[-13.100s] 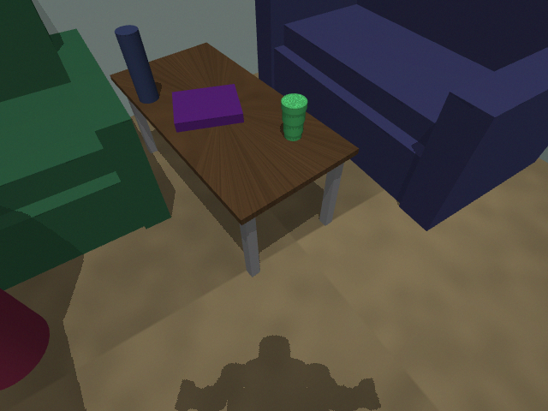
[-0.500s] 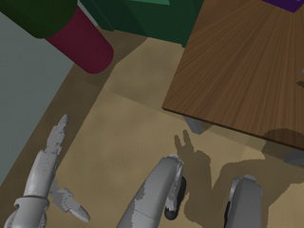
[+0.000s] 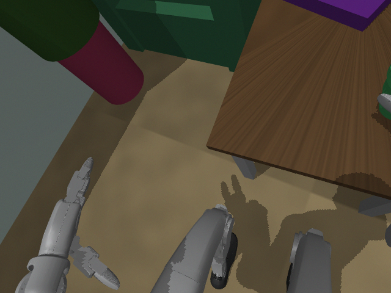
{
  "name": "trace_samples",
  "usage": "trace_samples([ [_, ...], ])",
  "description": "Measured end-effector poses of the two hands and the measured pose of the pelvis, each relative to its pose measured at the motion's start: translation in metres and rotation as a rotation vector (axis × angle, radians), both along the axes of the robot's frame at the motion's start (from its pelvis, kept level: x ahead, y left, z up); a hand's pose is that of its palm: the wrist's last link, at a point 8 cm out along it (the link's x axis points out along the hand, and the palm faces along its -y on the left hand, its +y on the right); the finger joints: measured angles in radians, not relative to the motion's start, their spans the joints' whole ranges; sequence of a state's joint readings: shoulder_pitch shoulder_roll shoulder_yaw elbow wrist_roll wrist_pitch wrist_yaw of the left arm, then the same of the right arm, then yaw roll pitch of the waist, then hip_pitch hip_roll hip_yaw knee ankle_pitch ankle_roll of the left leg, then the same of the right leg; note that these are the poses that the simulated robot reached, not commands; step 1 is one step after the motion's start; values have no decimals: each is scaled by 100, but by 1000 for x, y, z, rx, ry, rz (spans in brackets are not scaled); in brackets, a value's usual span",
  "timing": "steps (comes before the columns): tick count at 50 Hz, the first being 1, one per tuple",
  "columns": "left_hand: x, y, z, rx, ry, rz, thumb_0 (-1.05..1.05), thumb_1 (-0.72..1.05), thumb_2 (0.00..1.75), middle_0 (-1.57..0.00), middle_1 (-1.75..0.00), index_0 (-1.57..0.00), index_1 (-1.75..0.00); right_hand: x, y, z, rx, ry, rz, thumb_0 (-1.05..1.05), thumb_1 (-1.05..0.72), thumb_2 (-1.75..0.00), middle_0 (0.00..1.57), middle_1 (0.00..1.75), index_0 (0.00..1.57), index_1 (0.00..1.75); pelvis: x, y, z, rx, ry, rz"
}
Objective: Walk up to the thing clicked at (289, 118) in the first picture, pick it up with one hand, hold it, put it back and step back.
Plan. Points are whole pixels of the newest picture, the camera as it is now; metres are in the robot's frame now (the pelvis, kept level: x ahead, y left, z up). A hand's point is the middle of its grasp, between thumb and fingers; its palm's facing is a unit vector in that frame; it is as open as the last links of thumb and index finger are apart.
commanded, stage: settle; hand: right
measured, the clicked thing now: out of the picture +0.53 -0.24 -0.05
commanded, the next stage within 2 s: lift in 0.44 s
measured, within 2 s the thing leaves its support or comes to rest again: neither
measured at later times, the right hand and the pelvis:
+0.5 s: hand out of the picture +0.53 -0.26 +0.01, palm faces +0.27 +0.96 +0.00, open 11.0 cm; pelvis +0.00 +0.00 +0.03, yaw -1 degrees
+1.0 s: hand out of the picture +0.50 -0.25 +0.06, palm faces +0.27 +0.96 +0.00, open 11.0 cm; pelvis +0.02 -0.01 +0.06, yaw -2 degrees
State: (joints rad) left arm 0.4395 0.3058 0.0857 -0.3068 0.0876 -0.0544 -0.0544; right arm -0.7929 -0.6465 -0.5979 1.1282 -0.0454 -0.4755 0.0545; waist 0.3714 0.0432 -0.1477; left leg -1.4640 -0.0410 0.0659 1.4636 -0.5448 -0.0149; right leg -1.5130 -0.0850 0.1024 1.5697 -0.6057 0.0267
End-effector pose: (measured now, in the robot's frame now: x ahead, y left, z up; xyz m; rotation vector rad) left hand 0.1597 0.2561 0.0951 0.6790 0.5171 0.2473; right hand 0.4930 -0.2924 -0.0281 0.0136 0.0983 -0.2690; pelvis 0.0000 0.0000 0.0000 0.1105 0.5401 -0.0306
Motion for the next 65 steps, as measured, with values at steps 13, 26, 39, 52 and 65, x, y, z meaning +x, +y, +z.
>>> trace_samples([
  [13, 4, -2, -1, -48, 7, 12, -1, -57, 7, -7, -5, -5, -6, 2, -6, 32, -3, -9, -7, 0, 49, -97, 60, 95, 70, 101, 2, -2, 16, -3, -22, -9],
  [26, 6, -4, 3, -67, 11, 22, -1, -57, 7, -7, -5, -5, -6, 1, -9, 45, 2, -7, -2, 0, 49, -98, 59, 97, 69, 102, 4, -4, 27, -4, -35, -14],
  [39, 9, -3, 7, -95, 21, 35, -1, -55, 6, -6, -5, -6, -6, -6, -7, 61, -5, -5, 0, 0, 53, -103, 60, 99, 69, 105, 8, -4, 40, -9, -53, -17],
  [52, 18, -3, 11, -170, 29, 46, -1, -55, 6, -6, -5, -5, -5, -33, -3, 97, -9, -16, -2, 0, 54, -104, 60, 99, 69, 105, 20, -6, 64, -26, -106, -25],
  [65, 27, -5, 20, -272, 21, 35, -1, -56, 7, -6, -5, -5, -5, -78, 10, 145, -16, -37, -8, 0, 54, -104, 60, 99, 69, 105, 28, -6, 95, -60, -206, -35],
])
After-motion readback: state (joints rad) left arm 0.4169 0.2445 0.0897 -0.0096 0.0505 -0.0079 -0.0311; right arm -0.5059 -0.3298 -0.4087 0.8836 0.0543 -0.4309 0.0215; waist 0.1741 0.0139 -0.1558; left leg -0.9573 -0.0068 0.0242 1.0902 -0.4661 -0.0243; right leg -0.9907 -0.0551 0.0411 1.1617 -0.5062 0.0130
